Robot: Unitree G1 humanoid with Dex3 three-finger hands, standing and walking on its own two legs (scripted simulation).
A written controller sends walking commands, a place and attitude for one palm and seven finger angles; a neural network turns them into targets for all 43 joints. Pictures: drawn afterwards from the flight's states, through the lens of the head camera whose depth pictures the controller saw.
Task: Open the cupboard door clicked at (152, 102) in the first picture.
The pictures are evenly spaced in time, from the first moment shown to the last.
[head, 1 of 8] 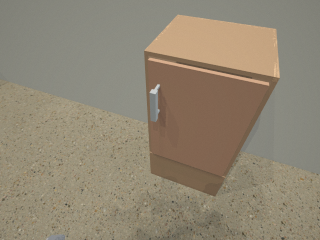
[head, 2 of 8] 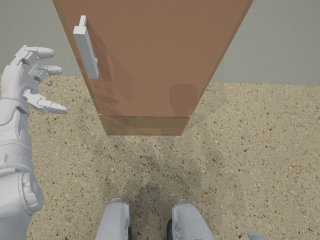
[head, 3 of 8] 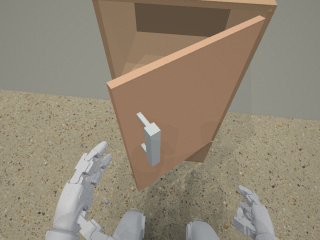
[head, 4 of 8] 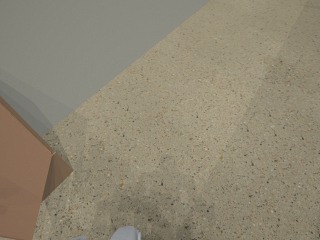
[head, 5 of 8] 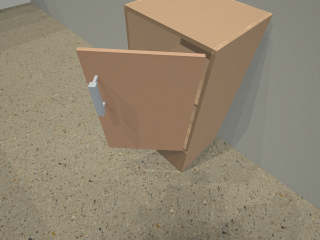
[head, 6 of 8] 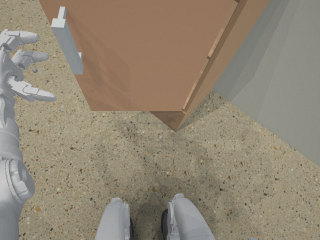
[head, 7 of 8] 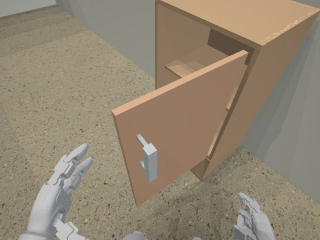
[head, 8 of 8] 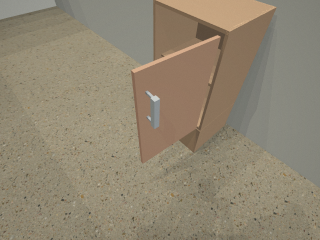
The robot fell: no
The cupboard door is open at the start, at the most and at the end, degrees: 0 87 85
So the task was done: yes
